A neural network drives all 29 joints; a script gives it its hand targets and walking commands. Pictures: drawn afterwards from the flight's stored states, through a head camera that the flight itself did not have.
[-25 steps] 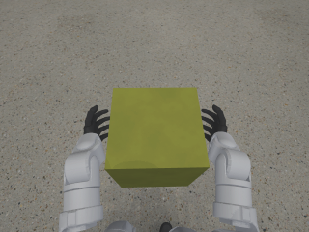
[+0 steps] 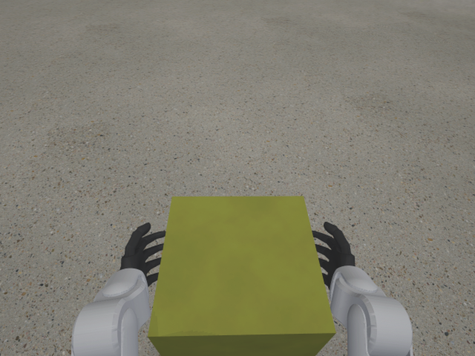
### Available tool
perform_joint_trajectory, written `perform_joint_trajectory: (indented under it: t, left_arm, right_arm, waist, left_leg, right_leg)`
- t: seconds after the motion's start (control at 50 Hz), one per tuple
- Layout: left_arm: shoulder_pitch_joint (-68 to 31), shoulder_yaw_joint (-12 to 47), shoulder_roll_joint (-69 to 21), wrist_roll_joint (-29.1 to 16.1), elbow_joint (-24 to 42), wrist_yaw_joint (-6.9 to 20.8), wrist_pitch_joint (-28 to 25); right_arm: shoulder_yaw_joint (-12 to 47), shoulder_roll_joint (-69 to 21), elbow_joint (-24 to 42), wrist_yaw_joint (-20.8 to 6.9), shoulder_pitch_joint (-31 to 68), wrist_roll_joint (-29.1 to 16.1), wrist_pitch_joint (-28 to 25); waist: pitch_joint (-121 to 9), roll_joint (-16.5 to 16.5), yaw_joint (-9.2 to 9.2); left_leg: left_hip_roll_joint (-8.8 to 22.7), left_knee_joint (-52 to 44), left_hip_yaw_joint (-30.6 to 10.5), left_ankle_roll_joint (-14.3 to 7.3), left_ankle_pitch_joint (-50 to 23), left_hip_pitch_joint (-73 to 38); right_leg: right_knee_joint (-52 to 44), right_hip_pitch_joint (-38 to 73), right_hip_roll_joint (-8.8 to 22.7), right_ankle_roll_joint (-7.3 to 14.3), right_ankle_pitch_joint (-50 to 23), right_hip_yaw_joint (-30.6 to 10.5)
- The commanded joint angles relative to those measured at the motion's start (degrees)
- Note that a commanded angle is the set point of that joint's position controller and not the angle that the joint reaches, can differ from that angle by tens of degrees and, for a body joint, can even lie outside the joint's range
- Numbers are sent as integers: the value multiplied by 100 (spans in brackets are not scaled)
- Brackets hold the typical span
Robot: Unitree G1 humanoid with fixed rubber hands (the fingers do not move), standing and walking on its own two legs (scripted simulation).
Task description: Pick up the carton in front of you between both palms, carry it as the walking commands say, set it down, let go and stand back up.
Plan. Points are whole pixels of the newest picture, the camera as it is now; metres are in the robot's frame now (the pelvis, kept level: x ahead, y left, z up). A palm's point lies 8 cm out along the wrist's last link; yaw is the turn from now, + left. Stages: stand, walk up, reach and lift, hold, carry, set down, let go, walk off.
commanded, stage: carry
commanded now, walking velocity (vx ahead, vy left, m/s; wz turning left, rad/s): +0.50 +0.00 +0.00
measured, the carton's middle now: (237, 290) +0.23 -0.01 +0.01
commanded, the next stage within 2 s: none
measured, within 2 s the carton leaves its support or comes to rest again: neither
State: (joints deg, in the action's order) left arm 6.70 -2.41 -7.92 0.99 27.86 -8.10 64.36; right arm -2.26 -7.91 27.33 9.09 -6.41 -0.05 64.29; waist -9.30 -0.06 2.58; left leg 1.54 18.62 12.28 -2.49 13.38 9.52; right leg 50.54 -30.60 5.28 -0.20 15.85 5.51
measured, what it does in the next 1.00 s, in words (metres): walks ahead: right foot, then left foot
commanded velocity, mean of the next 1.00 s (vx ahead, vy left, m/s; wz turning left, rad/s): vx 0.31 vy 0.00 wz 0.00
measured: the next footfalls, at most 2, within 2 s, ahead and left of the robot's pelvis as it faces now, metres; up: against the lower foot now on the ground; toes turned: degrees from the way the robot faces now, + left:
right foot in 0.22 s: +0.32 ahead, -0.13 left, +0.00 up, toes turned -10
left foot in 0.70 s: +0.61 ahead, +0.11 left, +0.00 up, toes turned +8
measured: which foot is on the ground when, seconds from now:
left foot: down 0.00-0.24, up 0.26-0.68, down 0.70-1.00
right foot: up 0.00-0.20, down 0.22-0.72, up 0.74-1.00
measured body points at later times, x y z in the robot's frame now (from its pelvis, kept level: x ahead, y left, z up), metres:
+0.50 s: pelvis +0.31 -0.04 +0.00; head +0.29 -0.06 +0.45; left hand +0.53 +0.13 +0.08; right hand +0.55 -0.18 +0.07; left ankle +0.36 +0.11 -0.70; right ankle +0.28 -0.13 -0.75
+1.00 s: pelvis +0.59 +0.01 +0.00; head +0.60 +0.02 +0.45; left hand +0.83 +0.16 +0.08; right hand +0.83 -0.14 +0.08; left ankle +0.57 +0.10 -0.75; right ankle +0.66 -0.10 -0.73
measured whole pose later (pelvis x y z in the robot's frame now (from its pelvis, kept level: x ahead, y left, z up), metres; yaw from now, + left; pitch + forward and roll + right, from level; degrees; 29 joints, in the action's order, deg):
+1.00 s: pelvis +0.59 +0.01 +0.00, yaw +1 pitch +3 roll +0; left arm 5.0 -1.7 -7.8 1.1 34.2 -8.2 63.9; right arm -2.1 -7.8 32.8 8.4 -5.2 -0.5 62.7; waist -3.2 1.4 1.2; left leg 3.2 21.8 13.5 -1.7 13.0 12.0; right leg 29.7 -24.2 3.8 -0.9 9.5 8.8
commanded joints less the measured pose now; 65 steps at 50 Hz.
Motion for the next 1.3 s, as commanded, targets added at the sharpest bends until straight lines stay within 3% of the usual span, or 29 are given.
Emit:
perform_joint_trajectory:
  t: [0.0,0.12,0.18,0.2,0.22,0.24,0.26,0.28,0.32,0.36,0.44,0.54,0.62,0.66,0.68,0.7,0.72,0.74,0.78,0.82,0.88,0.92,0.98,1.02,1.04,1.06,1.08,1.18,1.28]
  left_arm:
    - [-1818,3003,-3874,-704,539,64,-146]
    - [-1910,3011,-3338,-798,667,-27,-39]
    - [-1875,2886,-3107,-842,525,-71,-4]
    - [-1871,2847,-3097,-848,477,-79,1]
    - [-1858,2783,-3068,-837,419,-98,-2]
    - [-1833,2821,-3196,-932,371,-91,-17]
    - [-1902,2870,-3384,-1014,497,-35,-26]
    - [-1964,2957,-3637,-1044,562,26,-69]
    - [-2309,3148,-4044,-1110,701,164,-180]
    - [-2358,3316,-4228,-1187,782,281,-258]
    - [-2026,3354,-3967,-1203,836,352,-274]
    - [-1830,3124,-3352,-1066,879,161,-142]
    - [-1830,2940,-3014,-917,810,-34,21]
    - [-1890,2935,-2965,-875,813,-91,86]
    - [-1889,2922,-2930,-861,801,-117,109]
    - [-2000,2973,-2937,-927,969,-121,149]
    - [-2043,3091,-2971,-1019,1059,-84,165]
    - [-2051,3225,-3271,-1105,1023,-41,138]
    - [-2152,3288,-3848,-1099,1006,79,36]
    - [-2248,3376,-4294,-1065,989,168,-93]
    - [-1924,3385,-4373,-901,1001,177,-224]
    - [-1814,3357,-4173,-854,1095,140,-223]
    - [-1781,3279,-3803,-877,1172,98,-122]
    - [-1797,3138,-3409,-858,1100,73,5]
    - [-1842,3055,-3196,-853,1002,53,74]
    - [-1894,3023,-3155,-874,846,32,112]
    - [-1828,2942,-3167,-878,671,24,144]
    - [-1991,2862,-3478,-918,511,56,156]
    - [-2206,3078,-3799,-1058,778,109,50]
  right_arm:
    - [3293,-3787,764,-344,2178,-1132,-127]
    - [3001,-3294,679,-159,1910,-852,-40]
    - [2919,-3118,633,-41,2014,-779,11]
    - [2900,-3063,598,-3,1985,-765,26]
    - [2962,-3018,757,7,2063,-778,56]
    - [3035,-3084,869,-10,2098,-835,75]
    - [3156,-3324,812,-29,2138,-922,52]
    - [3153,-3601,757,-78,2119,-907,16]
    - [3138,-4094,651,-186,2174,-852,-100]
    - [3165,-4290,635,-236,2086,-744,-201]
    - [3175,-4165,707,-196,1806,-629,-263]
    - [3110,-3560,869,-80,1796,-697,-116]
    - [2980,-3119,869,-13,1866,-789,46]
    - [2883,-3021,760,2,1773,-808,90]
    - [2830,-3010,700,7,1696,-803,104]
    - [2768,-2953,646,21,1773,-802,82]
    - [2792,-3133,621,15,1659,-881,59]
    - [2824,-3344,777,-36,1683,-933,45]
    - [3036,-3890,957,-195,1949,-1053,-59]
    - [3240,-4244,1116,-345,2244,-1139,-177]
    - [3371,-4232,1169,-458,2088,-1182,-262]
    - [3366,-4037,1199,-453,1897,-1160,-256]
    - [3270,-3703,1209,-366,1836,-1075,-160]
    - [3128,-3438,1028,-258,1792,-891,-47]
    - [3057,-3274,960,-188,1807,-810,28]
    - [3041,-3143,1012,-147,1851,-791,121]
    - [3034,-3087,1012,-125,1921,-779,202]
    - [3061,-3441,794,-124,2136,-864,209]
    - [3081,-3772,851,-157,2161,-892,74]
  waist:
    - [-160,-694,-177]
    - [238,-917,-151]
    - [-93,-706,-306]
    - [-483,-423,-384]
    - [-938,887,-485]
    - [-1119,2062,-456]
    - [-1082,1492,-399]
    - [-1093,985,-393]
    - [-946,233,-328]
    - [-850,529,-327]
    - [-469,711,-334]
    - [16,782,-361]
    - [262,869,-370]
    - [20,532,-261]
    - [-320,258,-167]
    - [-876,-986,-96]
    - [-1121,-2076,-93]
    - [-1117,-1579,-123]
    - [-1231,-628,-144]
    - [-1129,-550,-229]
    - [-1090,-802,-239]
    - [-1078,-1006,-198]
    - [-944,-818,-238]
    - [-780,-392,-272]
    - [-669,153,-243]
    - [-711,516,-218]
    - [-547,718,-223]
    - [-915,376,-237]
    - [-1185,153,-252]
  left_leg:
    - [1387,-1217,-1064,-454,-525,-465]
    - [1253,-826,-561,-295,-1406,-911]
    - [985,689,18,-52,-2578,-532]
    - [796,1781,136,131,-2366,144]
    - [240,3559,104,460,-1249,1471]
    - [-311,4896,-344,512,1257,2672]
    - [33,5644,-952,329,1493,2988]
    - [269,5811,-1106,175,1299,3038]
    - [679,4993,-1290,101,569,2710]
    - [609,4223,-1024,155,231,2405]
    - [581,2576,-660,360,-261,2434]
    - [380,1371,-228,338,-970,2288]
    - [347,978,7,224,-867,1959]
    - [-56,652,428,163,-662,671]
    - [226,631,47,114,-860,-475]
    - [1607,354,-2061,-552,-1658,-1785]
    - [2244,-144,-3308,-1103,-3288,-2262]
    - [2361,-37,-2951,-1208,-4441,-2203]
    - [2069,70,-1990,-846,-4615,-1717]
    - [1730,-205,-1257,-407,-3773,-1060]
    - [1498,-175,-617,-389,-3828,-772]
    - [1453,-62,-441,-368,-3816,-805]
    - [1157,305,-139,-83,-2525,-375]
    - [1035,588,-136,216,-1331,310]
    - [828,819,-178,368,-561,659]
    - [698,650,-458,424,-292,581]
    - [730,629,-488,451,-285,319]
    - [759,921,-489,483,-1875,-95]
    - [697,984,-464,503,-2258,-162]
  right_leg:
    - [-1202,-184,52,-90,-673,182]
    - [-2057,58,-95,46,-1244,628]
    - [-2363,1607,-570,178,-683,1149]
    - [-2341,2811,-342,232,-433,759]
    - [-3065,3835,1092,818,419,-1663]
    - [-3872,4426,1913,1391,-60,-3516]
    - [-3769,4261,1988,1423,-871,-3170]
    - [-3589,3934,1795,1328,-1269,-2623]
    - [-3800,3083,1541,887,-859,-1744]
    - [-4084,2692,1314,675,-255,-1092]
    - [-4477,2639,1205,794,-127,-524]
    - [-4358,2841,985,675,-747,40]
    - [-3945,3095,1002,558,-1190,175]
    - [-2509,2779,632,288,-2487,731]
    - [-1458,2115,466,75,-2444,834]
    - [269,695,-98,-282,-1303,797]
    - [1498,-247,-564,-347,1198,454]
    - [2178,-543,-377,-226,1665,-103]
    - [1706,-426,35,-8,1272,-447]
    - [266,212,83,-8,745,-257]
    - [-1206,894,-156,-39,401,60]
    - [-1762,1052,-243,-60,-204,298]
    - [-2771,1795,-177,-90,-1735,552]
    - [-2920,2521,382,-115,-2555,212]
    - [-2766,2742,863,30,-3902,-237]
    - [-2561,2745,1026,319,-4031,-434]
    - [-2694,2368,977,343,-3758,-488]
    - [-2176,2469,629,261,-4709,-71]
    - [-1914,2624,571,282,-4969,-4]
